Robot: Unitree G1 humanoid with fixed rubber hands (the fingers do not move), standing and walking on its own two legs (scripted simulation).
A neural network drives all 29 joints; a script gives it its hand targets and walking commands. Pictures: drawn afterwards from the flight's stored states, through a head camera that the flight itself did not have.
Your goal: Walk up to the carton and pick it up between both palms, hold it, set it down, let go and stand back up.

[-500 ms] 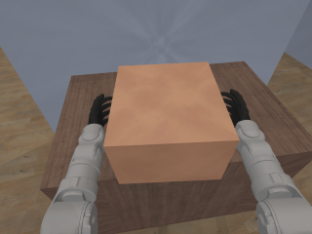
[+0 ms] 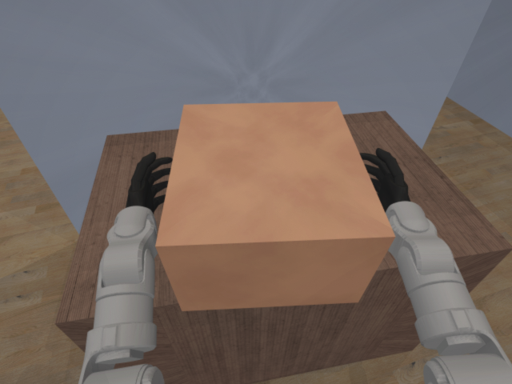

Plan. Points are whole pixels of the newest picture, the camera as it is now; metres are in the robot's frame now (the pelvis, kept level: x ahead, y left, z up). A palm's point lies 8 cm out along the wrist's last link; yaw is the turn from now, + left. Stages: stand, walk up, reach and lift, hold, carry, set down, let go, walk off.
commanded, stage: reach and lift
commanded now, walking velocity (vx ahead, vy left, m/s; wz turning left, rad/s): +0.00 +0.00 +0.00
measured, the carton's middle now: (265, 197) +0.41 -0.01 +0.09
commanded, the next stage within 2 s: hold in 0.66 s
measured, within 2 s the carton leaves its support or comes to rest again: neither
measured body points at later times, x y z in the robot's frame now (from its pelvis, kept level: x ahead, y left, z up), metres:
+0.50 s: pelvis -0.01 -0.01 +0.00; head -0.04 +0.01 +0.45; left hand +0.37 +0.18 +0.15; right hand +0.37 -0.20 +0.15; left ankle +0.01 +0.11 -0.75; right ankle +0.00 -0.12 -0.75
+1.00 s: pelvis -0.01 +0.00 +0.00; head -0.05 +0.02 +0.45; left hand +0.37 +0.18 +0.16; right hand +0.36 -0.20 +0.17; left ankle +0.01 +0.11 -0.75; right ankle +0.00 -0.12 -0.75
